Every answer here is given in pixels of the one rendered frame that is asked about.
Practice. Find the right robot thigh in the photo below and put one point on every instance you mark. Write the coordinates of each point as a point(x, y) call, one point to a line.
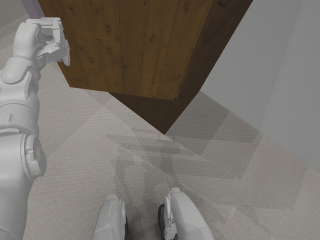
point(190, 224)

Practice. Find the handle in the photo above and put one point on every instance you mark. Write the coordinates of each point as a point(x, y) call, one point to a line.
point(35, 11)

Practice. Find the left robot hand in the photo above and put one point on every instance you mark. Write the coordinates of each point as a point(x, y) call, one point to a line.
point(29, 42)

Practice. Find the robot thigh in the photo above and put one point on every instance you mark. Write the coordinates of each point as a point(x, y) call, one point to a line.
point(190, 224)
point(111, 216)

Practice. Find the left robot upper arm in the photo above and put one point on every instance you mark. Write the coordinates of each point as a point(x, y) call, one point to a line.
point(22, 160)

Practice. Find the left robot forearm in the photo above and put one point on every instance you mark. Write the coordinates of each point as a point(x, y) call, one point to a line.
point(19, 103)

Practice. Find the left robot thigh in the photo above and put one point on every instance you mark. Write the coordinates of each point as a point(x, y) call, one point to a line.
point(111, 216)

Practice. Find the cupboard door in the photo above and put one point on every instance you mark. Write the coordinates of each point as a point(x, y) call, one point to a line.
point(132, 47)

